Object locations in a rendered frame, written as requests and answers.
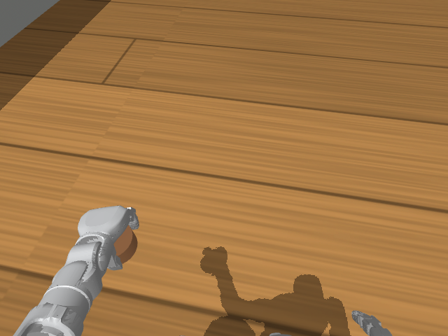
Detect right robot hand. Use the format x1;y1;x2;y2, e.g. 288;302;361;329
351;310;392;336

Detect left robot arm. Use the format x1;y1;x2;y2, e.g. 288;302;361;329
13;232;114;336

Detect tin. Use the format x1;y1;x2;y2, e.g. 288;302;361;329
114;225;138;264

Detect left robot hand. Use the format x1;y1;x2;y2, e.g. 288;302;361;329
78;206;139;270

